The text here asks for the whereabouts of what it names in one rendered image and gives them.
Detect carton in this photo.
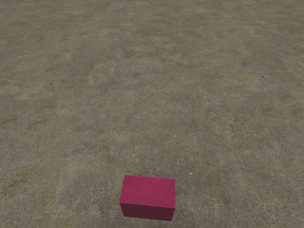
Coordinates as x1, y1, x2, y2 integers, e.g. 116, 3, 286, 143
119, 175, 176, 221

